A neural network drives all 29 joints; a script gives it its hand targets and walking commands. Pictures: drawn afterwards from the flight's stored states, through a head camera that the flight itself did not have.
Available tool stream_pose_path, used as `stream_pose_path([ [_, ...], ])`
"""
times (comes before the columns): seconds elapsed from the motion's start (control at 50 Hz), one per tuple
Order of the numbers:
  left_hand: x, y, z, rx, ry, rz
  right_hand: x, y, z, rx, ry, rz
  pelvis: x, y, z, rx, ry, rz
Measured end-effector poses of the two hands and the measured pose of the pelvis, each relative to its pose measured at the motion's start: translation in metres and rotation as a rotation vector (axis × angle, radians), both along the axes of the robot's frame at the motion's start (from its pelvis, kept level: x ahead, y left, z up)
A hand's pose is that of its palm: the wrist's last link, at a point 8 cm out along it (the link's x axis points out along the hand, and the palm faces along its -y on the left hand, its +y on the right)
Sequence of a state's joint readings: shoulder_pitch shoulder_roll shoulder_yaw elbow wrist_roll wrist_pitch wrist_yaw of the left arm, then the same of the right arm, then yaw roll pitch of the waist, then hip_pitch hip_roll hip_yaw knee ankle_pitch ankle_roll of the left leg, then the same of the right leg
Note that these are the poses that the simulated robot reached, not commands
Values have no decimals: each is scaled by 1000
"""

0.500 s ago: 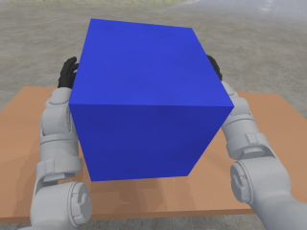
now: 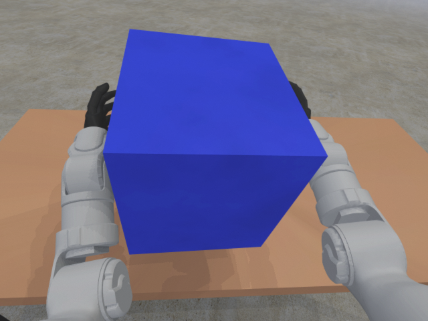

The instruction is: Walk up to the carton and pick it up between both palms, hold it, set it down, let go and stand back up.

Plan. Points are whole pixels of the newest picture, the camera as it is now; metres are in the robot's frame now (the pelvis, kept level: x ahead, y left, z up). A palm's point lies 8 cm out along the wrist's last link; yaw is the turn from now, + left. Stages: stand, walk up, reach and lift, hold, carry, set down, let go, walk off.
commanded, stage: set down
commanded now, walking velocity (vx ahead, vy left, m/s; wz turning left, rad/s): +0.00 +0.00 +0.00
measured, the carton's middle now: (200, 146) +0.40 +0.02 +0.16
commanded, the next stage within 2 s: none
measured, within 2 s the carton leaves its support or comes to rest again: rests again in 1.98 s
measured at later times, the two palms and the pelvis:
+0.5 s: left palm (105, 141) +0.39 +0.19 +0.18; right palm (295, 134) +0.42 -0.17 +0.18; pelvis +0.00 +0.00 +0.00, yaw +0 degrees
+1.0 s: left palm (110, 152) +0.39 +0.19 +0.14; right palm (287, 144) +0.43 -0.17 +0.14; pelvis +0.01 +0.00 +0.00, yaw +0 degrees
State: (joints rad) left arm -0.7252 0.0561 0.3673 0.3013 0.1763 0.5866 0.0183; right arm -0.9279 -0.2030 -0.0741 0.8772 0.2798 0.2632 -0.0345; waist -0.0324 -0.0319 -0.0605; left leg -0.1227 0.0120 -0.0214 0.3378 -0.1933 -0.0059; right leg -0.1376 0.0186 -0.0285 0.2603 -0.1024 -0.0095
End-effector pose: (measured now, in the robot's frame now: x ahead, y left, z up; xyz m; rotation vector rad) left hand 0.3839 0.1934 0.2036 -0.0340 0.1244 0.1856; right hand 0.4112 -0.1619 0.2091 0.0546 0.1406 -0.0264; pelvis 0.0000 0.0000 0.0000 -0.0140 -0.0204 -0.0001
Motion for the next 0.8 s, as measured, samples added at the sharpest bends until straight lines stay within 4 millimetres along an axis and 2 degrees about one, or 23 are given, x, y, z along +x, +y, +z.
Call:
stream_pose_path([
  [0.24, 0, -2, -18, -6, 37, 8, 1, -2, -15, 4, 37, 7, 1, 0, 0, 0, 2, 0],
  [0.44, 1, -5, -22, -6, 36, 16, 3, -6, -26, 20, 34, 20, 1, 0, 0, 0, 3, 0],
  [0.8, 6, 1, -47, 3, 72, 47, 19, 0, -49, -15, 63, 66, 8, -1, 0, 2, 17, 0],
])
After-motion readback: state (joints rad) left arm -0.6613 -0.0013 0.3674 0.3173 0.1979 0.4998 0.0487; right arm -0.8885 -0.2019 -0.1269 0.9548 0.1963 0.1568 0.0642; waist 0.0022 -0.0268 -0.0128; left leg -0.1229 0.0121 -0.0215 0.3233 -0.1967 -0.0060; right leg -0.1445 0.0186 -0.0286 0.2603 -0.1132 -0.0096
